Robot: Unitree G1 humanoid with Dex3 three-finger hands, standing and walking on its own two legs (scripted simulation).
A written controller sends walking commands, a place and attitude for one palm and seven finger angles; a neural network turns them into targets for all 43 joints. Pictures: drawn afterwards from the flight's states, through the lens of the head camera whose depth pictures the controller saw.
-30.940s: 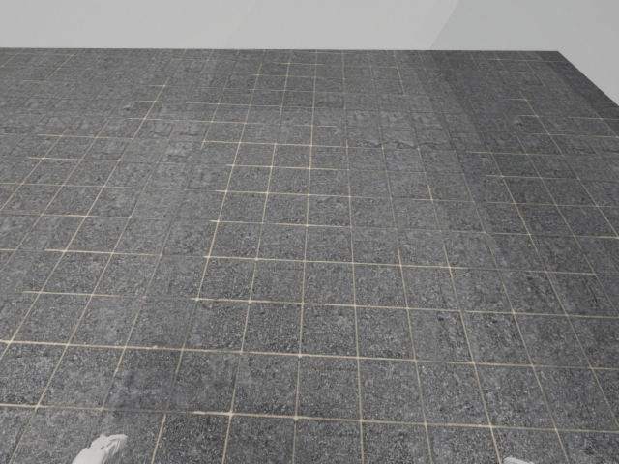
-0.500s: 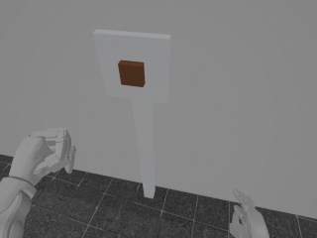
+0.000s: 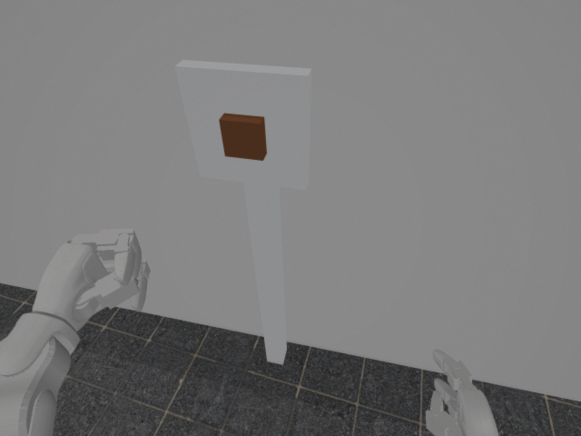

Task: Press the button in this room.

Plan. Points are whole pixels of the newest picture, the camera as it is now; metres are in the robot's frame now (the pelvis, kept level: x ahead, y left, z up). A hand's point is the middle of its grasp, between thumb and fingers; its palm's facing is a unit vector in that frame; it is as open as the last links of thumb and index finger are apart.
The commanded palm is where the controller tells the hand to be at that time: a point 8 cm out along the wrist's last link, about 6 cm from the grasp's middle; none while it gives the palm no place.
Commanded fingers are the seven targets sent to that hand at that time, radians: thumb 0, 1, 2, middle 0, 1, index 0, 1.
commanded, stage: aim a knuckle at the button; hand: left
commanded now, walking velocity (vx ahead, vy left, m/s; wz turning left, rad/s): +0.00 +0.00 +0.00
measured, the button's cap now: (244, 136) +0.53 +0.14 +0.18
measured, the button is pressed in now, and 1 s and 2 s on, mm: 0 0 0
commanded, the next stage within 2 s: none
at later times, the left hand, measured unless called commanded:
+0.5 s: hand (175, 240) +0.30 +0.19 +0.16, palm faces -0.08 -1.00 -0.05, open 3.1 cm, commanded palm +0.28 +0.24 +0.16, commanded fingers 0.00 0.90 0.90 -1.30 -1.50 -1.30 -1.50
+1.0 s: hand (217, 203) +0.39 +0.16 +0.15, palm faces -0.10 -0.99 -0.01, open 3.1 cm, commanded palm +0.37 +0.21 +0.15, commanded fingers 0.00 0.90 0.90 -1.30 -1.50 -1.30 -1.50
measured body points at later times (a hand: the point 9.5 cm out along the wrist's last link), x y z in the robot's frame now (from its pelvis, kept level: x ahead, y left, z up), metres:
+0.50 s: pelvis +0.01 +0.00 +0.00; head -0.01 -0.01 +0.45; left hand +0.30 +0.24 +0.16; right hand +0.19 -0.22 -0.07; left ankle +0.00 +0.11 -0.73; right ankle +0.01 -0.11 -0.73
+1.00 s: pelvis +0.01 +0.00 +0.00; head +0.02 -0.01 +0.45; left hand +0.39 +0.21 +0.15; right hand +0.17 -0.24 -0.09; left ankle +0.00 +0.11 -0.73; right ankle +0.01 -0.11 -0.73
